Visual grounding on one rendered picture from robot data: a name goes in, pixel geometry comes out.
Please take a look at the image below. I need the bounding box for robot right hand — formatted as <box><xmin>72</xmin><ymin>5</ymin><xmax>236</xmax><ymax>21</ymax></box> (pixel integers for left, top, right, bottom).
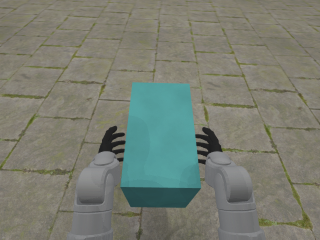
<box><xmin>195</xmin><ymin>127</ymin><xmax>223</xmax><ymax>165</ymax></box>

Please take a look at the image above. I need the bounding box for carton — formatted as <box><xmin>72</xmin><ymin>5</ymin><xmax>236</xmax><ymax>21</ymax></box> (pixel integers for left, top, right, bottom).
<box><xmin>120</xmin><ymin>82</ymin><xmax>201</xmax><ymax>208</ymax></box>

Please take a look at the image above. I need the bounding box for robot left forearm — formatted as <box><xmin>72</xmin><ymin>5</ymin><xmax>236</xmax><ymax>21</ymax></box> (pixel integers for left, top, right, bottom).
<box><xmin>66</xmin><ymin>151</ymin><xmax>121</xmax><ymax>240</ymax></box>

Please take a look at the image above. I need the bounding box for robot left hand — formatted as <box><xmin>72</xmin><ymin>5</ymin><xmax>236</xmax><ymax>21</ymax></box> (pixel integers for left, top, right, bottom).
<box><xmin>98</xmin><ymin>126</ymin><xmax>126</xmax><ymax>162</ymax></box>

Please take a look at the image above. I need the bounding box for robot right forearm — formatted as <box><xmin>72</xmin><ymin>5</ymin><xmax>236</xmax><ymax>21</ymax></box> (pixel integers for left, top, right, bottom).
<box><xmin>204</xmin><ymin>151</ymin><xmax>266</xmax><ymax>240</ymax></box>

